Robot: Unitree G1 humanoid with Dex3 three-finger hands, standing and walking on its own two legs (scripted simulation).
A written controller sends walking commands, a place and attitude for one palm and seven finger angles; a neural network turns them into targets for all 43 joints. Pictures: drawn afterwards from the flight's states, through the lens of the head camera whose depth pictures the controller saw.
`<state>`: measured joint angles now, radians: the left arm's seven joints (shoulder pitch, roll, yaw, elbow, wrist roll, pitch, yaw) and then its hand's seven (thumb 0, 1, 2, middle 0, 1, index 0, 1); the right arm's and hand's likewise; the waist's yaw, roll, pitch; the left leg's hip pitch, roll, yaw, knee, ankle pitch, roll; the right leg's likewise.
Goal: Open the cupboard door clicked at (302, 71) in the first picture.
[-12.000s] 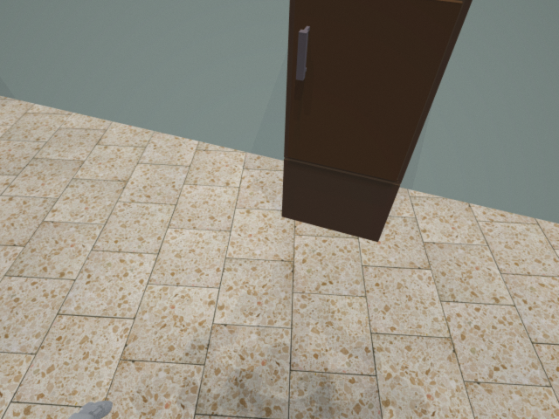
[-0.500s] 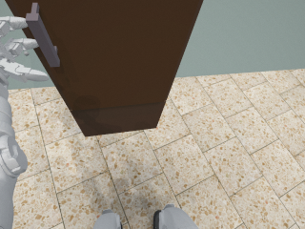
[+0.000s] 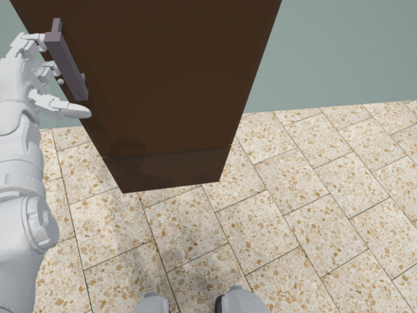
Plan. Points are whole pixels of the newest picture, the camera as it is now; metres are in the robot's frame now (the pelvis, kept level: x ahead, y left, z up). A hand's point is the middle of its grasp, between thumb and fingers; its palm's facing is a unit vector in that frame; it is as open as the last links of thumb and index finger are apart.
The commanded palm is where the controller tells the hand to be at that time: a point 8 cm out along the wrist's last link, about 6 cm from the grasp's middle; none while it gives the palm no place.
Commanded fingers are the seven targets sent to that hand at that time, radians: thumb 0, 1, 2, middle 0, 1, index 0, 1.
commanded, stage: slide the fingers in behind the handle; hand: left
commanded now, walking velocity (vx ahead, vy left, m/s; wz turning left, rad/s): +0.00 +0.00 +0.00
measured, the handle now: (70, 62) +0.57 +0.23 +0.10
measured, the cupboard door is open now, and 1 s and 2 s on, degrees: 0 0 3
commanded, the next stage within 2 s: close the thumb around the handle in 0.84 s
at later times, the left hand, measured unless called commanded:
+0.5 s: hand (80, 83) +0.51 +0.20 +0.10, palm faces +0.09 -1.00 +0.00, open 14.1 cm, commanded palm +0.49 +0.23 +0.09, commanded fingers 0.00 -0.50 0.30 -0.30 -1.20 -0.30 -1.20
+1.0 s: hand (82, 80) +0.52 +0.20 +0.10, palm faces +0.10 -1.00 -0.01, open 14.0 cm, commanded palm +0.49 +0.23 +0.09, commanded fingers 0.00 -0.28 0.40 -0.32 -1.22 -0.32 -1.22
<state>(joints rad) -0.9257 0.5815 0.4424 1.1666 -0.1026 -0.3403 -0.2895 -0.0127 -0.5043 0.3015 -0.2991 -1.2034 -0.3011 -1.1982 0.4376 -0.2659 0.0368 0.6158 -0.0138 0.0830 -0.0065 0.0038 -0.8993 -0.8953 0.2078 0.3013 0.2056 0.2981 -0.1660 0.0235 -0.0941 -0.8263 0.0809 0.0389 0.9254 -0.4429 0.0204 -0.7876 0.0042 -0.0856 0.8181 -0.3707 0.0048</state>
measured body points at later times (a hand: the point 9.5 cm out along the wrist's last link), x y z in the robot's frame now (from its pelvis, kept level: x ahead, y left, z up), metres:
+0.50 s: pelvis -0.01 +0.00 +0.00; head +0.11 +0.02 +0.43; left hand +0.50 +0.25 +0.10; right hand -0.02 -0.27 -0.11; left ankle -0.01 +0.10 -0.69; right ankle +0.00 -0.13 -0.69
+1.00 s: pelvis -0.01 +0.00 +0.00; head +0.11 +0.02 +0.43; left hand +0.50 +0.25 +0.10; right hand -0.02 -0.27 -0.11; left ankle -0.01 +0.10 -0.69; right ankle +0.00 -0.13 -0.69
